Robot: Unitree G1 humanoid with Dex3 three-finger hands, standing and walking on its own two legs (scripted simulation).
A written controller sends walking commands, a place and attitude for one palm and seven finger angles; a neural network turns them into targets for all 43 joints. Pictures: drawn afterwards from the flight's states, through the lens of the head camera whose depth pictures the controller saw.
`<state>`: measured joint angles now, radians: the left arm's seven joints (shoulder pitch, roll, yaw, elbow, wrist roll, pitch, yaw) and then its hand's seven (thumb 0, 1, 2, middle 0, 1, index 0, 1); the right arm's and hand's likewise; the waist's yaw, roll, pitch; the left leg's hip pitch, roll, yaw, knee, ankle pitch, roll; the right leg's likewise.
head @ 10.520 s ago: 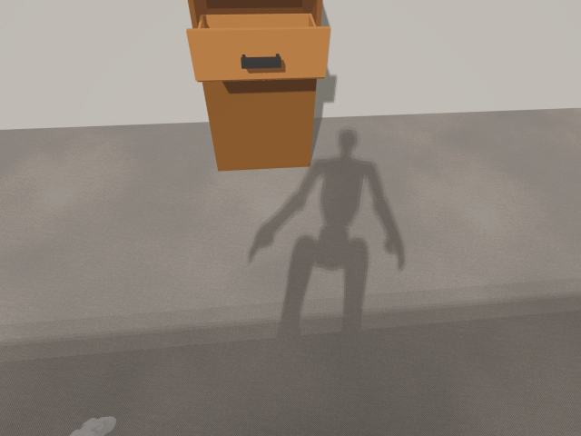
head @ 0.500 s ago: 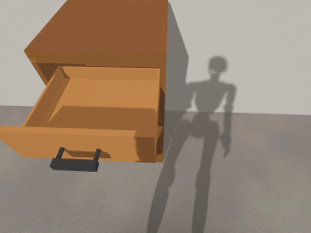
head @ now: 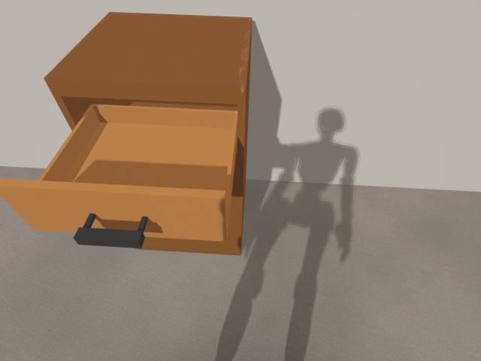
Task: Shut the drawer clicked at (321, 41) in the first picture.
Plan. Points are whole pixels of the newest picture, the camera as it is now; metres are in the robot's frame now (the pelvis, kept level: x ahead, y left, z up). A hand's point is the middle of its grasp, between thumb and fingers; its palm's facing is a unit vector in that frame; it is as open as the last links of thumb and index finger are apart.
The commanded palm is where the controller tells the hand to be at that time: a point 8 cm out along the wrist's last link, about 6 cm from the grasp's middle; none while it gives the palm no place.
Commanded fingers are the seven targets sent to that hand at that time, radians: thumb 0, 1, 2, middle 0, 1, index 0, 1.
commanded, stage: come to a stop and stand still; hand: left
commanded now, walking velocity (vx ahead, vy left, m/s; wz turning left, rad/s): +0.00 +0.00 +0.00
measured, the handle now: (113, 228) +0.36 +0.29 -0.04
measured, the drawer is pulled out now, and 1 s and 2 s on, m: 0.30 0.30 0.30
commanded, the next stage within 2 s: look again from close up in 0.14 s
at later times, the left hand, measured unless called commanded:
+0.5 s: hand out of the picture +0.02 +0.21 -0.18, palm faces +0.03 -0.98 -0.21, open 7.3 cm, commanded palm none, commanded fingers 0.00 0.90 0.90 -0.20 -0.30 -0.20 -0.30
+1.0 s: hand out of the picture +0.01 +0.22 -0.18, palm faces +0.02 -0.98 -0.19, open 7.3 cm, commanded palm none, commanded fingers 0.00 0.90 0.90 -0.20 -0.30 -0.20 -0.30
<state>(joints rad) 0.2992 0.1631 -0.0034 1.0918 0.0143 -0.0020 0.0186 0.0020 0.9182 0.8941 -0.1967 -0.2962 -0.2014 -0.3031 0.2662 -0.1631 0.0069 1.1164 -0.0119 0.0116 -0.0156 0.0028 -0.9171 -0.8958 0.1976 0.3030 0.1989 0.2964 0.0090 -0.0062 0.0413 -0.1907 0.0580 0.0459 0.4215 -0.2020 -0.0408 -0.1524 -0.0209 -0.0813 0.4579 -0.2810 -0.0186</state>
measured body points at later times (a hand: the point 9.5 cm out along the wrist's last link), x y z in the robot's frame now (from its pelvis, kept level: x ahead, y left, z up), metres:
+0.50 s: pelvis +0.01 +0.04 -0.01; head +0.01 +0.03 +0.44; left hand +0.02 +0.26 -0.16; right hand +0.02 -0.19 -0.17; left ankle +0.01 +0.15 -0.74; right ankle -0.02 -0.10 -0.74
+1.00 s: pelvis +0.02 +0.04 -0.01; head +0.03 +0.04 +0.44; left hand +0.01 +0.27 -0.16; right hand +0.03 -0.18 -0.16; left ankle +0.01 +0.15 -0.74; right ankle -0.02 -0.10 -0.74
